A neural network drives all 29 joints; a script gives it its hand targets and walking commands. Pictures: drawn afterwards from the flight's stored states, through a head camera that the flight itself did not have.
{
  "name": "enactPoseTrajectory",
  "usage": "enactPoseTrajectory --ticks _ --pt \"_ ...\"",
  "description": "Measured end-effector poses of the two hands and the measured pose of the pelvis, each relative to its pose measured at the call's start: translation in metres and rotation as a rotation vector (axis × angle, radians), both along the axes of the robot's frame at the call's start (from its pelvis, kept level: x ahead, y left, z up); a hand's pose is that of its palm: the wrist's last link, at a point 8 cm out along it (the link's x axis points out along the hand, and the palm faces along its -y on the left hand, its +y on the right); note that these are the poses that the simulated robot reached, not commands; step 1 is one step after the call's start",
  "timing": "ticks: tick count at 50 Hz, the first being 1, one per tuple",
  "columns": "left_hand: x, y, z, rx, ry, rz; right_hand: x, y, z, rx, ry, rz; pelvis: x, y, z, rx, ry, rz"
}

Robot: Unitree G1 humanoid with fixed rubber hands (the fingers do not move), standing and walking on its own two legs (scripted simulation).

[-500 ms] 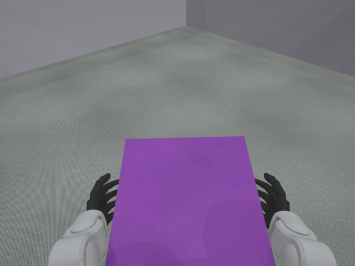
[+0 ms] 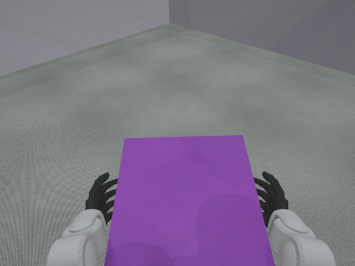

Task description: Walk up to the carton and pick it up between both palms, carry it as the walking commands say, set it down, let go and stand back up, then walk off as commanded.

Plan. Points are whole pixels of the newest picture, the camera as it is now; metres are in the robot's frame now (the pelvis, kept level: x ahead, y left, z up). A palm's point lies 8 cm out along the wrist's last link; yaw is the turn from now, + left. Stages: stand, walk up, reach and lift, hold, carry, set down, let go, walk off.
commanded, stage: carry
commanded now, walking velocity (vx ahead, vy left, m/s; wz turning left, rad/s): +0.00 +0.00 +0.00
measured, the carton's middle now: (185, 217) +0.25 +0.00 +0.02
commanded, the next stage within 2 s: none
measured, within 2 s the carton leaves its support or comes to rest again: neither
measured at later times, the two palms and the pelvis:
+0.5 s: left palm (112, 204) +0.23 +0.14 +0.10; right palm (288, 202) +0.24 -0.19 +0.10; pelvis +0.01 -0.03 +0.01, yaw +0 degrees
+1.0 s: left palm (121, 201) +0.24 +0.13 +0.10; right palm (296, 201) +0.24 -0.21 +0.10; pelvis +0.02 -0.04 +0.01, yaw +0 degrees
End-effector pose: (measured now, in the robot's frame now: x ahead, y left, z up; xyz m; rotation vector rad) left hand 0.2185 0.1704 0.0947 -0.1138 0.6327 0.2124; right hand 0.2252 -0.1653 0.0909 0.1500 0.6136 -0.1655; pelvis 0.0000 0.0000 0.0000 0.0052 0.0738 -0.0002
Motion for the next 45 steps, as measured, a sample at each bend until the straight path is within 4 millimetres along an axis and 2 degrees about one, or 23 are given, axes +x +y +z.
enactPoseTrajectory --ticks 5,9,22,45 --pt "0.005 -0.017 0.005 0.008 -0.011 -0.032 -0.005 -0.017 0.003 0.008 -0.011 -0.032 0.002 -0.009 0.001 -0.001 -0.009 -0.006" --pt "0.009 -0.023 0.008 0.004 -0.017 -0.041 -0.004 -0.023 0.007 0.002 -0.018 -0.040 0.005 -0.014 0.003 -0.006 -0.015 -0.005" --pt "0.014 -0.025 0.006 -0.014 -0.014 -0.010 0.012 -0.025 0.014 -0.022 -0.014 -0.006 0.013 -0.025 0.006 -0.008 -0.027 -0.002" --pt "0.024 -0.040 0.004 -0.023 -0.009 -0.023 0.017 -0.040 0.014 -0.030 -0.007 -0.020 0.020 -0.037 0.006 -0.011 -0.031 0.000"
